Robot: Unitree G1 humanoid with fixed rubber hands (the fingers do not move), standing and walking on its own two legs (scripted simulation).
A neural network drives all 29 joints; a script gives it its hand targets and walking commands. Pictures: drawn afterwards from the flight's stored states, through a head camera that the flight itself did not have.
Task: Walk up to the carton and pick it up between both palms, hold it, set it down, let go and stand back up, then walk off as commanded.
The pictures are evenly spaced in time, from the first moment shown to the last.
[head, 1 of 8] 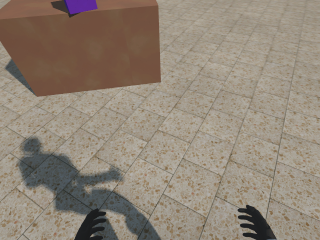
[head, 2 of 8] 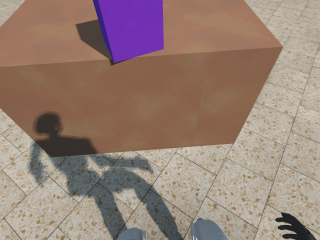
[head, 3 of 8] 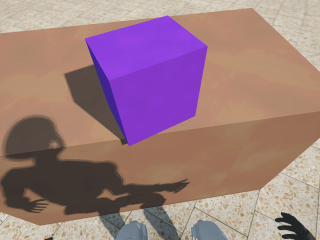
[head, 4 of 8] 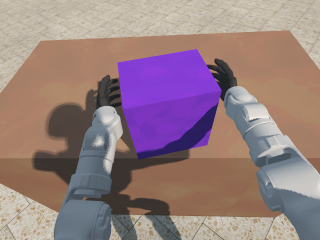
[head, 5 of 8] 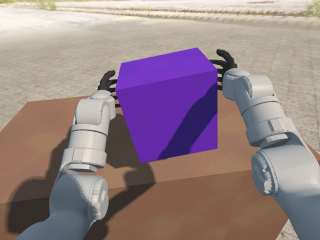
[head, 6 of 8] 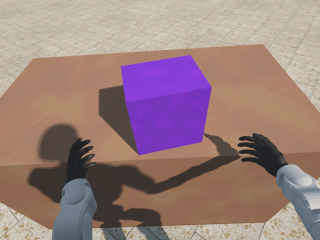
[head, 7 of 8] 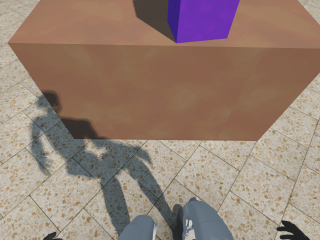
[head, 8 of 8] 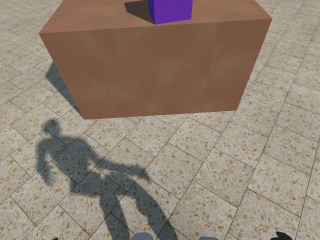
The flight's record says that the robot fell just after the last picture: no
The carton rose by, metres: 0.15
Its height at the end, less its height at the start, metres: +0.00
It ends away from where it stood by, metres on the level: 0.06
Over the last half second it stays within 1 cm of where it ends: yes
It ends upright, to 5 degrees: yes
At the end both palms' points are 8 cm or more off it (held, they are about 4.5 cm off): yes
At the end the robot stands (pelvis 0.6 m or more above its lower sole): yes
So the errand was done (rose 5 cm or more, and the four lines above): yes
